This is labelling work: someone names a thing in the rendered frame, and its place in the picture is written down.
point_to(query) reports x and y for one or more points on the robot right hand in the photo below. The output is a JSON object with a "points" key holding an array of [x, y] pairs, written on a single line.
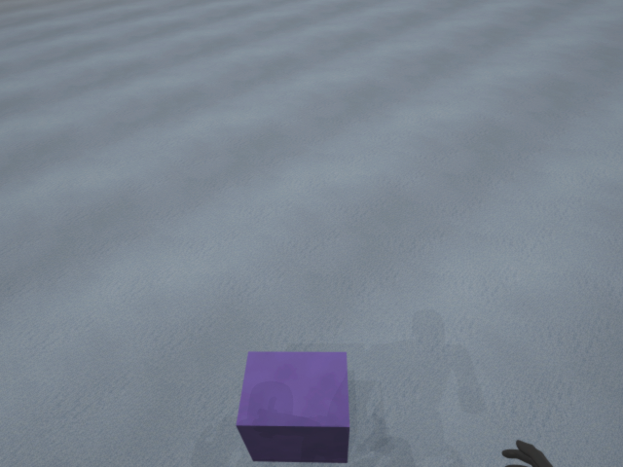
{"points": [[527, 453]]}

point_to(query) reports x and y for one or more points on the carton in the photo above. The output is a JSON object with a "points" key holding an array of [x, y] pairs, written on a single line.
{"points": [[294, 407]]}

